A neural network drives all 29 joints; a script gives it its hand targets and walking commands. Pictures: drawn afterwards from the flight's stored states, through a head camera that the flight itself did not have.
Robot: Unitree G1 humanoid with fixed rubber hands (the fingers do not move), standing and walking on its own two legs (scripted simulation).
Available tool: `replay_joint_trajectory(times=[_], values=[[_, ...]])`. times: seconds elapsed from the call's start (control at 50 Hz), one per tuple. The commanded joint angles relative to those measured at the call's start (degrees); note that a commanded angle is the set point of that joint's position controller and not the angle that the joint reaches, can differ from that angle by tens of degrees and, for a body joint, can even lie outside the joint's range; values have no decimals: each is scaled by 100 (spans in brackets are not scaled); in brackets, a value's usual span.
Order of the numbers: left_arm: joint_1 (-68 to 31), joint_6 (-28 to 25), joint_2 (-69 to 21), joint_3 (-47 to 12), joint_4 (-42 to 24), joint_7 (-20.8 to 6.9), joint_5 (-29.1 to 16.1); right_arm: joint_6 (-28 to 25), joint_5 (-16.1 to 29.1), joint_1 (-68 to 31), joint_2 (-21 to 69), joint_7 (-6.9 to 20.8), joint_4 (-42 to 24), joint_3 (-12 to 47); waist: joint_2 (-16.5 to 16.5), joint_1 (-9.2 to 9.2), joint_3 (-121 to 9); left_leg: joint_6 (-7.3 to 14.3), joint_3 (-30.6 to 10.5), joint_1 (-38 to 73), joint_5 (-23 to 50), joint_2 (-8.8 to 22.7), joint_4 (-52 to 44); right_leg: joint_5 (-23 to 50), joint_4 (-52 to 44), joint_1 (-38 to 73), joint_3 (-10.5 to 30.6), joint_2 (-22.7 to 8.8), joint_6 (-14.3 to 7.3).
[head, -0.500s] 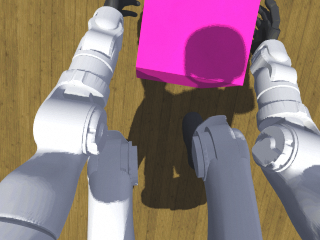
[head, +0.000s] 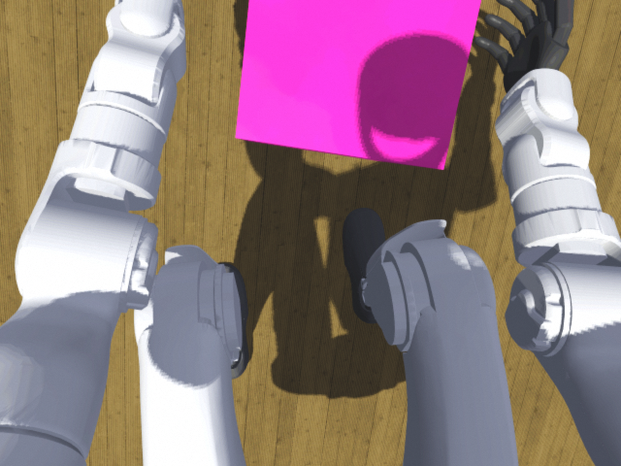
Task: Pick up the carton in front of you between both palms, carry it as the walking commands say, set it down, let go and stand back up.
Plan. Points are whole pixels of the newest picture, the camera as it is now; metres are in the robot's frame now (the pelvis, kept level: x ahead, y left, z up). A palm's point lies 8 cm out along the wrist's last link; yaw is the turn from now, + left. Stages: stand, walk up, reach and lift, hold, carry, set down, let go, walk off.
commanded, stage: set down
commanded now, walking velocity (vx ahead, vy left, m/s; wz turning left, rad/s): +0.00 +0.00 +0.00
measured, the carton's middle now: (337, 71) +0.49 -0.08 -0.26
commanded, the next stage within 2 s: let go in 0.90 s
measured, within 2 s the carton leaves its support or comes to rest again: neither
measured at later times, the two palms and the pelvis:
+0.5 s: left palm out of the picture +0.58 +0.11 +0.00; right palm out of the picture +0.46 -0.26 +0.00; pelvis +0.02 +0.00 +0.11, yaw +1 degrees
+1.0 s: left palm out of the picture +0.57 +0.11 +0.15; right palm out of the picture +0.45 -0.26 +0.15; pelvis +0.05 +0.00 +0.24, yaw +2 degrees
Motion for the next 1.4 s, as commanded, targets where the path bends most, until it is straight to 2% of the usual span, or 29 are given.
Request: replay_joint_trajectory(times=[0.0, 0.04, 0.1, 0.2, 0.28, 0.42, 0.5, 0.78, 0.9, 0.98, 1.08, 1.18, 1.3, 1.38], values=[[-1664, 116, 439, 358, -920, 32, 119, 148, -270, -454, -867, -189, -1166, -250, 1193, -524, -8104, 103, 659, 3378, 1073, -90, -1684, 1762, -943, 5129, -758, 189, 89], [-1462, 221, 383, 511, -647, -16, 171, 278, -475, -369, -730, -243, -1309, -330, 991, -548, -7547, 147, 648, 2999, 784, -124, -1894, 1474, -1149, 5000, -774, 200, 105], [-1206, 226, 245, 712, -186, -126, 247, 345, -653, -313, -392, -218, -1332, -318, 697, -489, -6780, 199, 619, 2398, 591, -148, -2163, 1295, -1391, 4832, -725, 190, 145], [-1026, 118, 254, 999, 179, -209, 437, 405, -710, -256, -68, -124, -1403, -218, 505, -352, -6692, 240, 654, 2214, 641, -185, -2557, 1340, -1747, 4969, -693, 222, 224], [-986, 107, 334, 1087, 6, -228, 549, 477, -715, -26, -34, -93, -1514, -234, 655, -368, -7123, 226, 699, 2669, 772, -220, -2886, 1427, -2079, 5156, -744, 251, 238], [-908, 308, 219, 982, -760, -308, 599, 667, -769, 435, -126, -40, -2035, -409, 1139, -498, -7945, 150, 722, 3838, 1235, -290, -3480, 1764, -2704, 5362, -860, 305, 201], [-735, 453, 105, 1009, -1021, -366, 683, 775, -824, 671, -110, 45, -2290, -483, 1282, -493, -8164, 101, 687, 4400, 1589, -309, -3819, 2015, -3043, 5511, -887, 329, 192], [72, 463, -136, 1383, -922, -565, 1012, 778, -1142, 1286, 160, 313, -2367, -626, 1024, -401, -7631, 59, 513, 5332, 2247, -316, -5331, 2573, -4434, 6625, -777, 350, 180], [356, 378, -251, 1507, -706, -617, 1124, 702, -1300, 1512, 307, 403, -2188, -665, 958, -359, -7192, 49, 435, 5696, 2292, -266, -5968, 2534, -5044, 6980, -734, 316, 166], [1048, 297, -481, 1673, -820, -512, 1291, 619, -1482, 2062, 317, 543, -2257, -562, 919, -276, -7410, 11, 405, 6218, 2687, -271, -6338, 2854, -5373, 7622, -679, 322, 115], [2398, 173, -985, 1833, -1607, -179, 1502, 518, -1732, 3172, 202, 848, -2666, -222, 765, -160, -7574, -46, 357, 6971, 3208, -301, -6899, 3314, -5818, 8836, -573, 354, -19], [3658, 23, -1301, 1844, -2550, 159, 1479, 431, -1756, 4162, -110, 1136, -3085, 237, 472, -24, -6620, -47, 343, 7402, 2746, -290, -7656, 2928, -6433, 9835, -414, 323, -141], [4969, -267, -1357, 1655, -2877, 122, 1245, 288, -1574, 5421, -122, 1332, -3116, 852, 202, 121, -5217, 41, 420, 7590, 2089, -212, -8387, 2451, -7146, 10880, -123, 207, -168], [5911, -444, -1250, 1553, -2759, -28, 1171, 165, -1471, 6336, -159, 1304, -3217, 1113, 10, 205, -4566, 91, 444, 7938, 2059, -163, -8716, 2623, -7541, 11551, 41, 155, -119]])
